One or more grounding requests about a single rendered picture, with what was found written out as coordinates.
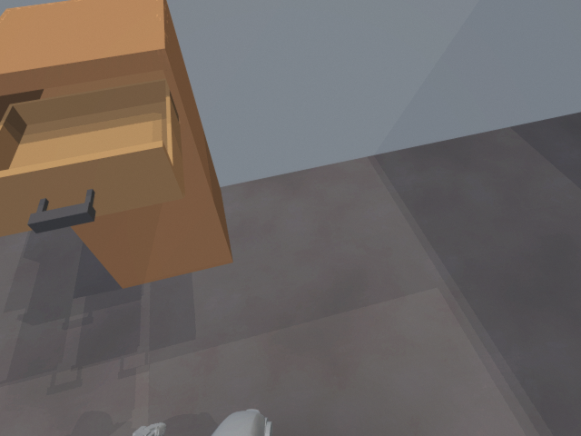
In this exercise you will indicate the drawer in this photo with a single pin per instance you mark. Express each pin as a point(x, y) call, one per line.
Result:
point(124, 142)

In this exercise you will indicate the robot left thigh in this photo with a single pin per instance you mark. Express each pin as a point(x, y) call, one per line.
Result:
point(244, 423)

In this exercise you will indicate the handle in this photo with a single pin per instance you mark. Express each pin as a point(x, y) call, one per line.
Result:
point(43, 221)

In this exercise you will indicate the cabinet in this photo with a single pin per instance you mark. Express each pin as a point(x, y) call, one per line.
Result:
point(77, 46)

